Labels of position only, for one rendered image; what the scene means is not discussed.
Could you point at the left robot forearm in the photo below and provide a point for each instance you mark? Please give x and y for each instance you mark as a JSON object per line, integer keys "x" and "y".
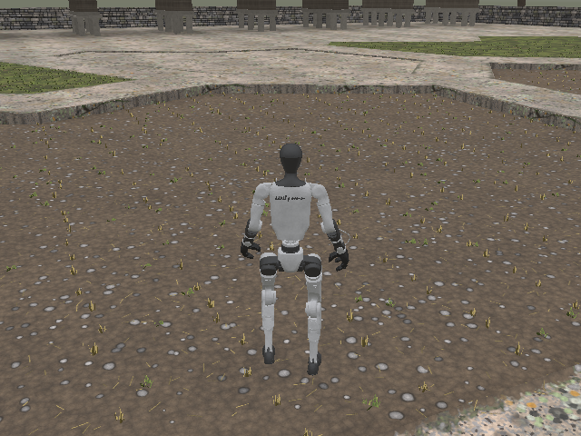
{"x": 249, "y": 236}

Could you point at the robot head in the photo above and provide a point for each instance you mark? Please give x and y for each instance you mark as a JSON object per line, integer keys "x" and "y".
{"x": 290, "y": 155}

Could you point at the robot right thigh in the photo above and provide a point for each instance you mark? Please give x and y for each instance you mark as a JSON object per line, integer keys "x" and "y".
{"x": 313, "y": 274}

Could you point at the robot right hand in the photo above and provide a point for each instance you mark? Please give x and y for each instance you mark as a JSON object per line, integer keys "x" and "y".
{"x": 344, "y": 257}

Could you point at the right robot upper arm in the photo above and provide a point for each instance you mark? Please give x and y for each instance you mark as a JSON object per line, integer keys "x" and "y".
{"x": 319, "y": 192}

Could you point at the robot left hand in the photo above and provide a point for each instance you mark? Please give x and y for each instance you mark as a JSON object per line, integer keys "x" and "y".
{"x": 244, "y": 250}

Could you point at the right robot forearm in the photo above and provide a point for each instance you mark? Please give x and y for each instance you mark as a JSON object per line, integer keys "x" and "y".
{"x": 336, "y": 240}

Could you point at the left robot upper arm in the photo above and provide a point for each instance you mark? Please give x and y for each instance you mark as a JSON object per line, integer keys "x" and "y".
{"x": 262, "y": 191}

